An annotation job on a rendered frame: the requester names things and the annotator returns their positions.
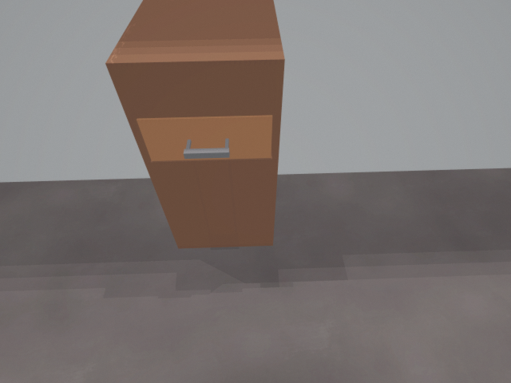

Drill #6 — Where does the cabinet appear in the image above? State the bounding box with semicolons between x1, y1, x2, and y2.
105;0;285;249

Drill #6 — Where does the handle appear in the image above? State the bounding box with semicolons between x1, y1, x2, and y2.
184;139;230;159

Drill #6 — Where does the drawer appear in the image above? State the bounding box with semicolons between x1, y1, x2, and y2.
137;115;272;161

